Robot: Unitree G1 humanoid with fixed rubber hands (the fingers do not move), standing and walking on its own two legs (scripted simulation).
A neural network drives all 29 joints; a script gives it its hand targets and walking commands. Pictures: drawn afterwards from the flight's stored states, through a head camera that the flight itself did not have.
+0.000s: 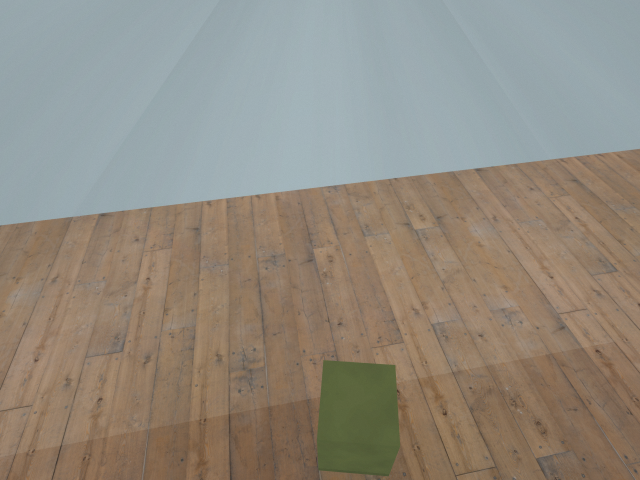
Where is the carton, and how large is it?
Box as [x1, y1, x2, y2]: [317, 360, 399, 475]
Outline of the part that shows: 323,360 317,432 318,469 388,475 399,447 394,365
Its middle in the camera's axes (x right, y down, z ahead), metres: +0.10 +0.50 +1.09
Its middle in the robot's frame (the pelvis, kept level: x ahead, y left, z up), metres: +0.46 -0.06 -0.65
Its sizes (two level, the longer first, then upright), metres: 0.210 0.200 0.250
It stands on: the floor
